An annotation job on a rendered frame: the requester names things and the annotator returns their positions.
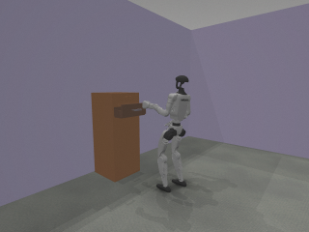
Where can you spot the robot right upper arm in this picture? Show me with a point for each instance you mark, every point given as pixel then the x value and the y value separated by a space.
pixel 188 109

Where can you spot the robot left forearm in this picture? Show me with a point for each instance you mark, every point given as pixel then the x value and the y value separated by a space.
pixel 157 108

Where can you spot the robot right thigh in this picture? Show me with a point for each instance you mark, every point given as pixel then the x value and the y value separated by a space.
pixel 175 143

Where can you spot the robot thigh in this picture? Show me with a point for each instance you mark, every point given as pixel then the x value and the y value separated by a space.
pixel 163 142
pixel 175 143

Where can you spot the drawer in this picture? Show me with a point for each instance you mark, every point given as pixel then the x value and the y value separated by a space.
pixel 127 110

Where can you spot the robot left hand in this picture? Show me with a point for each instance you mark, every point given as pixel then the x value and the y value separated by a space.
pixel 145 104

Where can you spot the robot left upper arm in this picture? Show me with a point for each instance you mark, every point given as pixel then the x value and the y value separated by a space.
pixel 170 101

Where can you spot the robot left thigh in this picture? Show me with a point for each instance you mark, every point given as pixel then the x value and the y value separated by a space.
pixel 163 142

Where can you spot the cabinet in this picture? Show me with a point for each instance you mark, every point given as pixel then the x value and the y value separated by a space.
pixel 116 140

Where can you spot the robot right hand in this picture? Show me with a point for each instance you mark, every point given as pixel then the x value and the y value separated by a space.
pixel 169 124

